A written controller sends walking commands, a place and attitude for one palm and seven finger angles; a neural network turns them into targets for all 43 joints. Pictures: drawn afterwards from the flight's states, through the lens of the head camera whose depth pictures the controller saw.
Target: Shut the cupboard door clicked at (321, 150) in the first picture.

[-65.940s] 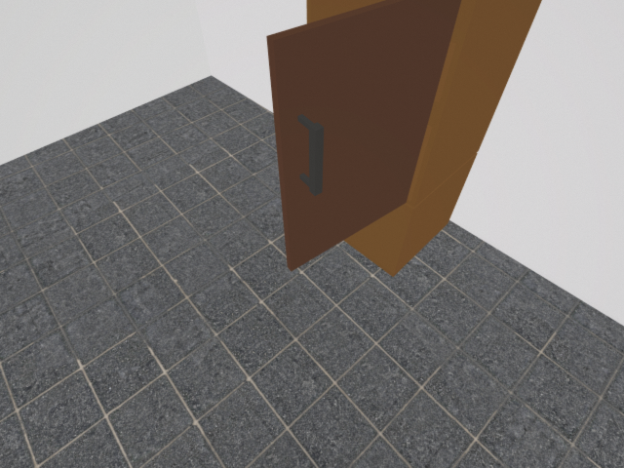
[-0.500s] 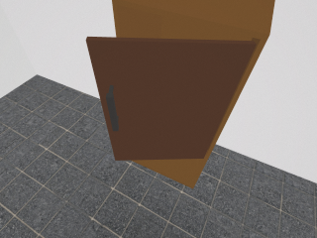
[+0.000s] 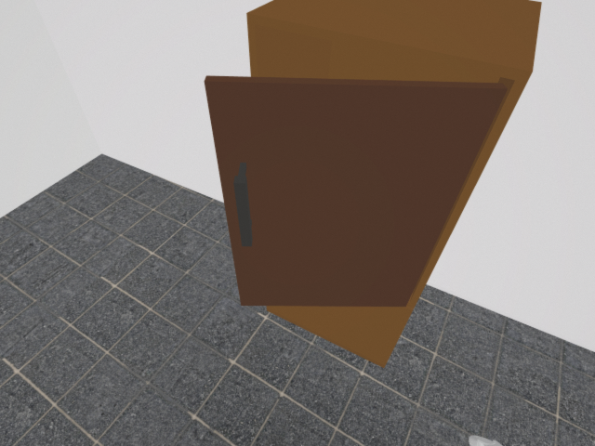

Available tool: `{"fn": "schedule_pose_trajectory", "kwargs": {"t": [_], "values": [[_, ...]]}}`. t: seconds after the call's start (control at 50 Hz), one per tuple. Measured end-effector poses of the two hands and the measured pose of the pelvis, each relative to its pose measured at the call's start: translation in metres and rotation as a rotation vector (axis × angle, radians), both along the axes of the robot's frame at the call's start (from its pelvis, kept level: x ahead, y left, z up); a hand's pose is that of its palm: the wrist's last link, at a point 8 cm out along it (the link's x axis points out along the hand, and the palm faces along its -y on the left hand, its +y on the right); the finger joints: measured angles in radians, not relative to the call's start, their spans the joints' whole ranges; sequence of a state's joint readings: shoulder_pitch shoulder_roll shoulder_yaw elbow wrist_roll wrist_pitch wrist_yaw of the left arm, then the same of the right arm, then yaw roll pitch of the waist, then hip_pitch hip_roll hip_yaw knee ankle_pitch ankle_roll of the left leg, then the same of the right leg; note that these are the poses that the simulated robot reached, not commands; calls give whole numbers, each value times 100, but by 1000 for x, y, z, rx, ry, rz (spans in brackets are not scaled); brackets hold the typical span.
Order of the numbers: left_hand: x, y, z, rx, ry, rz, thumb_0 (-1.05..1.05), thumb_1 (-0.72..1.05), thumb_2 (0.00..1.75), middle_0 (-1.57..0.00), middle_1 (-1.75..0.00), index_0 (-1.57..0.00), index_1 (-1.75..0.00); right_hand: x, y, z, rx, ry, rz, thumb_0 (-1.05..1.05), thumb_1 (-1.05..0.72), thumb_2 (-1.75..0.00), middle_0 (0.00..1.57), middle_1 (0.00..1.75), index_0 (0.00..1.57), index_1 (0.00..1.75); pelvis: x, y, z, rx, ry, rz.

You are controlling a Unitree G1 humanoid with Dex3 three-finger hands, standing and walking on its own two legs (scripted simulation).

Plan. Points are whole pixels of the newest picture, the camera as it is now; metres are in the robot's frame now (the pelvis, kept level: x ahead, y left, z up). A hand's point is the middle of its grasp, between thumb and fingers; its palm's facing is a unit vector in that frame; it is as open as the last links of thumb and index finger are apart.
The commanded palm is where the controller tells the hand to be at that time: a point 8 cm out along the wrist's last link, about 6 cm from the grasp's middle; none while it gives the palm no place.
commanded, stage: look again from close up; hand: left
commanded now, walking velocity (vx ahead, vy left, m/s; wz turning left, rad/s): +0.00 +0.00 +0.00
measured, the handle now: (245, 206) +0.49 +0.13 +0.04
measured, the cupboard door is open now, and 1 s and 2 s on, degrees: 28 28 28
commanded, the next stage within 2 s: shuffle to correct the standing spot in 0.10 s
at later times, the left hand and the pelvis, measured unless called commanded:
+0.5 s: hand out of the picture -0.05 +0.18 -0.17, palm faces +0.00 -0.98 -0.19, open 7.4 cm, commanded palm none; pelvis -0.01 +0.00 +0.01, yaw +1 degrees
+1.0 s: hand out of the picture +0.03 +0.13 -0.18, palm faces +0.03 -0.99 -0.16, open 7.4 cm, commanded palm none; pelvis +0.02 -0.05 +0.00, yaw -1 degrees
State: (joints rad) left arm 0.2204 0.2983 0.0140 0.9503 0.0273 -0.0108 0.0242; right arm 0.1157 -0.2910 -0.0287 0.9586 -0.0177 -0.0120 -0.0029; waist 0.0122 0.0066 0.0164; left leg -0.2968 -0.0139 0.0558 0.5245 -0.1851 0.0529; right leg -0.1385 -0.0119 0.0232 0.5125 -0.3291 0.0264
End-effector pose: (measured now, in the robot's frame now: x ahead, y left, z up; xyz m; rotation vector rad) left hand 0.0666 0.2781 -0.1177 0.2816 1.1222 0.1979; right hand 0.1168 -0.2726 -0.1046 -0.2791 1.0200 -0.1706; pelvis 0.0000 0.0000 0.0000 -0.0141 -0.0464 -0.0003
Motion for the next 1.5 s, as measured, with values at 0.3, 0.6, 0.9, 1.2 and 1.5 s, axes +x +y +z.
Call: {"fn": "schedule_pose_trajectory", "kwargs": {"t": [0.3, 0.6, 0.9, 1.2, 1.5], "values": [[-40, 16, -5, -3, 117, 6, 1, 90, 90, -20, -30, -20, -30, -39, -2, 3, -27, 107, -18, 0, -91, -90, 20, 30, 20, 30, -11, 9, 6, 0, 9, 6], [-148, -79, -26, -188, 403, 123, 1, 90, 90, -20, -30, -20, -30, -126, 39, -33, 122, 379, -121, 1, -91, -90, 20, 30, 20, 30, -6, -13, 4, -5, 23, 17], [-106, -107, -43, -239, 389, 90, 1, 90, 90, -20, -30, -20, -30, -114, 24, -33, 90, 308, -196, 0, -91, -90, 20, 30, 20, 30, 15, -27, -5, 0, 27, -31], [-13, -115, -27, -148, 136, 118, 1, 92, 90, -20, -30, -20, -30, -58, -14, -32, 96, 310, -111, 1, -91, -90, 19, 30, 20, 30, 43, -59, 1, -14, 31, 46], [-44, -117, -31, -187, 267, 141, 1, 91, 90, -20, -30, -20, -30, 1, 5, -23, 92, 207, -41, 1, -93, -90, 20, 30, 20, 30, 41, -46, 4, -1, 20, 28]]}}
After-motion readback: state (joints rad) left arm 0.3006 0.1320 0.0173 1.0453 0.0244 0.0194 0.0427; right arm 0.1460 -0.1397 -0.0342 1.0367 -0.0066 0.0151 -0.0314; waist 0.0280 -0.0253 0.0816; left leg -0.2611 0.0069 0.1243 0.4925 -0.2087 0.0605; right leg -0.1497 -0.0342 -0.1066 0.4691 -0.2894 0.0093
